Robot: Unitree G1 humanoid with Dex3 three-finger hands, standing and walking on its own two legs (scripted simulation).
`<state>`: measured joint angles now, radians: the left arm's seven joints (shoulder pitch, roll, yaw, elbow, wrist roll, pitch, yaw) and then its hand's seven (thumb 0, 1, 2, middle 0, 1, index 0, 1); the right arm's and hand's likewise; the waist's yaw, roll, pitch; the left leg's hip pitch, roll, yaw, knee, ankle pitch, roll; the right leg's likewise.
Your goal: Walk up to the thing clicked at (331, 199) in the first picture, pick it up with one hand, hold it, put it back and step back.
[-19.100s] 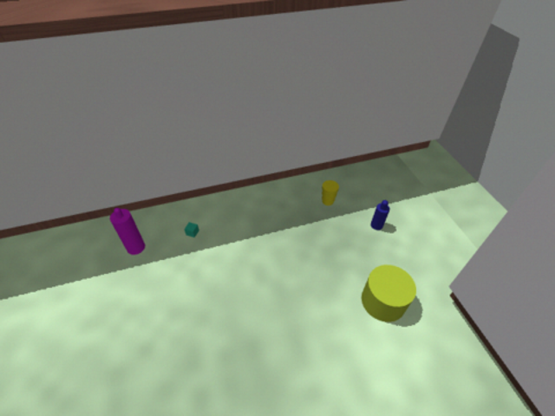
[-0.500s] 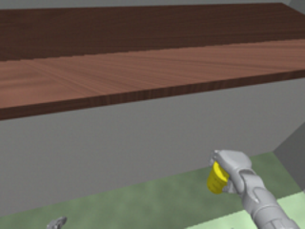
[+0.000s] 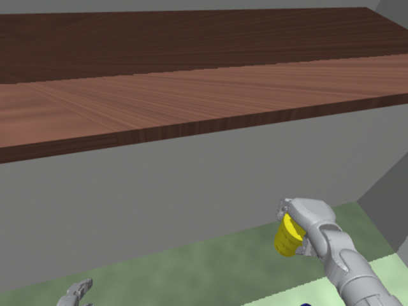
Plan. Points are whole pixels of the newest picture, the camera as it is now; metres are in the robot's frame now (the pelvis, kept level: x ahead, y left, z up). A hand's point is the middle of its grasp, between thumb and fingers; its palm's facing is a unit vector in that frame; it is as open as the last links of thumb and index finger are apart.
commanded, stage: hold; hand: right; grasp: from above
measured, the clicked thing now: (292, 235) +0.31 -0.22 -0.08
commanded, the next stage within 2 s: crouch in 0.64 s
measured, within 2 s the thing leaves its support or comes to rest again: neither
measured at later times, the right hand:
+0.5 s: hand (303, 228) +0.30 -0.22 -0.03, palm faces -0.44 +0.06 -0.89, open 9.9 cm
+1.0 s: hand (299, 240) +0.29 -0.22 -0.06, palm faces -0.47 +0.05 -0.88, open 9.9 cm
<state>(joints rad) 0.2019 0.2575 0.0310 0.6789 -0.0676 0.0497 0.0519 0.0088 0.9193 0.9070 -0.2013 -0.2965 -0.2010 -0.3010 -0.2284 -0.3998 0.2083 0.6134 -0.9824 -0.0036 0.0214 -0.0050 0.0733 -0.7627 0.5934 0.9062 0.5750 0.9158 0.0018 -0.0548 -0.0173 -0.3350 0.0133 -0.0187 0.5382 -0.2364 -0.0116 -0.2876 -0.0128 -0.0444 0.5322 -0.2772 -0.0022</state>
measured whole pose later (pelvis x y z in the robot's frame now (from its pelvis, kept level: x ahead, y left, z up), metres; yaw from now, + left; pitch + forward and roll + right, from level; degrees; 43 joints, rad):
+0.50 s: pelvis +0.01 +0.00 +0.00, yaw +0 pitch +1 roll +0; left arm 0.19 0.25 0.03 0.67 -0.07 0.07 0.06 0.01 0.92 0.91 -0.20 -0.30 -0.20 -0.30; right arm -0.23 -0.40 0.21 0.60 -0.99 -0.01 0.04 0.00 0.07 -0.75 0.59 0.91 0.57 0.91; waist 0.00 -0.05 -0.01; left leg -0.29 0.01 -0.02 0.49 -0.23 -0.01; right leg -0.24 -0.01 -0.04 0.49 -0.27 0.00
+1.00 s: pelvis +0.00 +0.00 +0.00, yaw -1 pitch +3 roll +0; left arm 0.20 0.25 0.03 0.66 -0.06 0.08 0.05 0.01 0.91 0.91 -0.20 -0.30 -0.20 -0.30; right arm -0.26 -0.39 0.20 0.74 -1.03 -0.04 -0.05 0.01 0.05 -0.73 0.57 0.92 0.57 0.91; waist 0.02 -0.03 -0.01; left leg -0.35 0.02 -0.01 0.54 -0.23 -0.01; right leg -0.31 -0.01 -0.03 0.53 -0.27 0.00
